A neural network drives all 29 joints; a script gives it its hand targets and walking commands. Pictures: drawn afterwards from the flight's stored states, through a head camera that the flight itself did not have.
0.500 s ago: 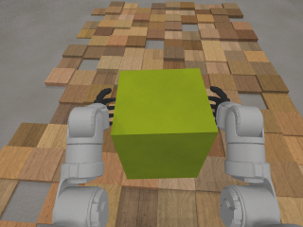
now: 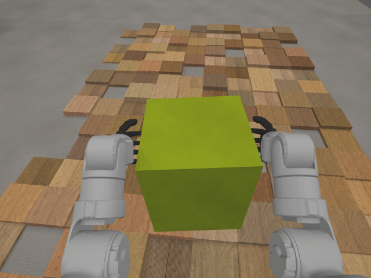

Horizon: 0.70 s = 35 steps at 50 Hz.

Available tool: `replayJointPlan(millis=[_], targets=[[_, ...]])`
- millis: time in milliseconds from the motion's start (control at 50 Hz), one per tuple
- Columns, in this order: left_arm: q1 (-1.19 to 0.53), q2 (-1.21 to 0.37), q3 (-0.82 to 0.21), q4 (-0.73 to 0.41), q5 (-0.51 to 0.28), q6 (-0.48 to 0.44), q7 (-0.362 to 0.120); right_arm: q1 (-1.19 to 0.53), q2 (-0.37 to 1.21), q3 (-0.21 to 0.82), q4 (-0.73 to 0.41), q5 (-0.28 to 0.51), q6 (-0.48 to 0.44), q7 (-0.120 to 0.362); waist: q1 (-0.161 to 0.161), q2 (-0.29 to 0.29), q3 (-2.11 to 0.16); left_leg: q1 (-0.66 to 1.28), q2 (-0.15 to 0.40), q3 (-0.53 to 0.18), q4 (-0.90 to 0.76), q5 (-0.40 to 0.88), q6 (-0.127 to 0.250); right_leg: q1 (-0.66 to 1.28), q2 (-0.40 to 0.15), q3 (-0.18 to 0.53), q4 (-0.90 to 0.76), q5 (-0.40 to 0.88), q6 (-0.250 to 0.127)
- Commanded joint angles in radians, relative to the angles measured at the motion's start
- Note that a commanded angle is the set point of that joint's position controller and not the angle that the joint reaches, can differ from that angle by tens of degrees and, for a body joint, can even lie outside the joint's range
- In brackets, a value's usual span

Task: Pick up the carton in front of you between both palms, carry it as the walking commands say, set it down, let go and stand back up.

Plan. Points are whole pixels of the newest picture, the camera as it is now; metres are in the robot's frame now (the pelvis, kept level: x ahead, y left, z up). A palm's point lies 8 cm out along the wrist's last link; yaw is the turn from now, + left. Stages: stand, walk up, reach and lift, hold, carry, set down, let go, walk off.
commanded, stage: carry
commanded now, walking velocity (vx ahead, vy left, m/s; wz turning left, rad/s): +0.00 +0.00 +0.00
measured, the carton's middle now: (195, 166) +0.36 +0.00 +0.05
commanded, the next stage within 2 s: none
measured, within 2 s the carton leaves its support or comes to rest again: neither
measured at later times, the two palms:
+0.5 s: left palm (116, 157) +0.32 +0.16 +0.13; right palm (268, 153) +0.33 -0.14 +0.14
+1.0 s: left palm (118, 155) +0.33 +0.16 +0.13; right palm (268, 153) +0.33 -0.14 +0.13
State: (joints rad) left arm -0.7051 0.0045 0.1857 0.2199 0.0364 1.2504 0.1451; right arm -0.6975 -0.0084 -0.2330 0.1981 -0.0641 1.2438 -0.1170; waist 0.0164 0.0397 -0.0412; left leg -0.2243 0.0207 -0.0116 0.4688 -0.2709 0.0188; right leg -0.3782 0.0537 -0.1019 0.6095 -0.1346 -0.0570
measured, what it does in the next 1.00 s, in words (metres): stands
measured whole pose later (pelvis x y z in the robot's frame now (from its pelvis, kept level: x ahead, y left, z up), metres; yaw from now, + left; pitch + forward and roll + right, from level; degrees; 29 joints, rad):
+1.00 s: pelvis -0.02 +0.01 +0.00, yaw +0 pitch +1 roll -2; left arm -0.72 0.01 0.18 0.26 0.04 1.26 0.14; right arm -0.70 -0.02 -0.23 0.23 -0.06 1.24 -0.12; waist 0.01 0.03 -0.05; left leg -0.25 0.02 0.00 0.47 -0.24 0.03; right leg -0.40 0.04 -0.10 0.59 -0.09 -0.05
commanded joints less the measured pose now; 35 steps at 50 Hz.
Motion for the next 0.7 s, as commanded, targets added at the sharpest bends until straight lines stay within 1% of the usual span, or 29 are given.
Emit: replayJointPlan(millis=[0, 60, 180, 300, 540, 620, 680], targets=[[-0.802, -1.13, -0.565, -0.152, -0.425, -0.048, -0.241, -0.778, 1.118, 0.577, -0.106, 0.435, -0.024, 0.235, -0.02, -0.018, -0.457, 0.139, 0.104, -0.049, -0.02, 0.228, 0.014, 0.174, -0.163, 0.167, -0.125, 0.1, -0.036], [-0.79, -1.122, -0.546, -0.124, -0.408, -0.048, -0.239, -0.777, 1.118, 0.566, -0.075, 0.436, -0.024, 0.241, -0.02, -0.015, -0.422, 0.1, 0.107, -0.058, -0.043, 0.158, 0.015, 0.165, -0.163, 0.164, -0.136, 0.042, -0.032], [-0.779, -1.118, -0.512, -0.07, -0.386, -0.052, -0.237, -0.777, 1.12, 0.535, -0.019, 0.431, -0.034, 0.247, -0.018, -0.005, -0.395, 0.07, 0.117, -0.066, -0.058, 0.173, 0.012, 0.155, -0.156, 0.153, -0.13, 0.045, -0.026], [-0.796, -1.129, -0.504, -0.06, -0.395, -0.057, -0.234, -0.788, 1.121, 0.518, -0.014, 0.429, -0.04, 0.243, -0.017, -0.003, -0.396, 0.071, 0.118, -0.067, -0.064, 0.16, 0.011, 0.143, -0.155, 0.154, -0.131, 0.033, -0.023], [-0.814, -1.147, -0.524, -0.103, -0.426, -0.051, -0.23, -0.789, 1.108, 0.524, -0.07, 0.43, -0.031, 0.227, -0.018, 0.001, -0.428, 0.096, 0.127, -0.069, -0.056, 0.225, 0.019, 0.139, -0.15, 0.146, -0.119, 0.051, -0.019], [-0.81, -1.147, -0.528, -0.112, -0.427, -0.048, -0.23, -0.787, 1.107, 0.531, -0.081, 0.432, -0.027, 0.227, -0.018, 0.003, -0.436, 0.105, 0.13, -0.068, -0.047, 0.273, 0.02, 0.141, -0.15, 0.143, -0.112, 0.071, -0.02], [-0.803, -1.145, -0.53, -0.112, -0.424, -0.046, -0.229, -0.784, 1.108, 0.535, -0.083, 0.433, -0.024, 0.228, -0.017, 0.005, -0.445, 0.119, 0.132, -0.066, -0.035, 0.34, 0.02, 0.141, -0.149, 0.141, -0.101, 0.105, -0.02]])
